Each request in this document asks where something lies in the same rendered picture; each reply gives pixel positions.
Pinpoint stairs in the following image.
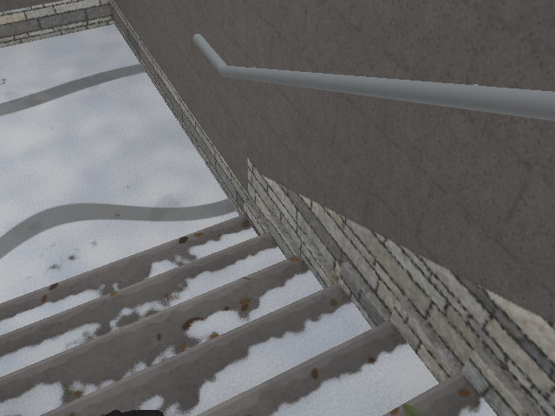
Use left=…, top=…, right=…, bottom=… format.
left=0, top=214, right=497, bottom=416

